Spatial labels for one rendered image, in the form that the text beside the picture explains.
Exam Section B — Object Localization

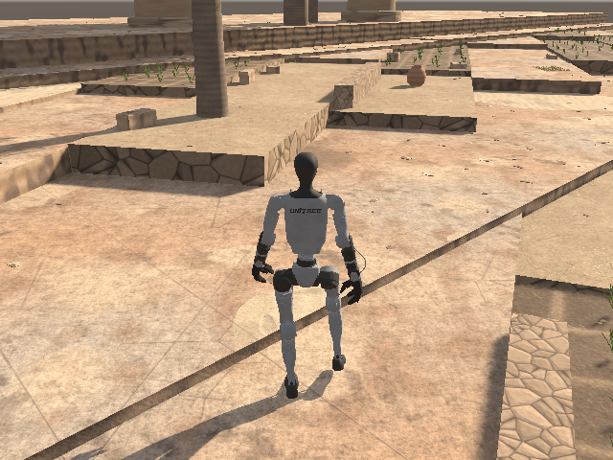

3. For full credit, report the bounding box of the robot right hand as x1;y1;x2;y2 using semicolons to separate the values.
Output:
340;278;363;305

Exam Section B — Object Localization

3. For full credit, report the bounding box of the right robot forearm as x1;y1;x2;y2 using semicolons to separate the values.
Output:
341;233;361;282

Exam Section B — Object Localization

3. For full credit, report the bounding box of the robot right upper arm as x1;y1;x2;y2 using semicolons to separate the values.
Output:
326;194;351;248

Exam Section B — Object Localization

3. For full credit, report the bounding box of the left robot forearm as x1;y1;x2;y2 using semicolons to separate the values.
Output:
254;231;271;267

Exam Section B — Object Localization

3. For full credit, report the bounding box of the right robot thigh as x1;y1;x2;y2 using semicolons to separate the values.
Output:
319;265;340;312

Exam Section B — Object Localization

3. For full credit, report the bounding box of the robot left upper arm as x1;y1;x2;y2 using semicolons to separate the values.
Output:
261;194;286;245

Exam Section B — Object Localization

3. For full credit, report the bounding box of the humanoid robot head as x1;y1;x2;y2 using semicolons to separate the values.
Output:
289;152;323;198

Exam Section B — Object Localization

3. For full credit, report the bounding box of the robot left hand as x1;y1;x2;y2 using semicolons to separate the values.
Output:
252;264;274;283

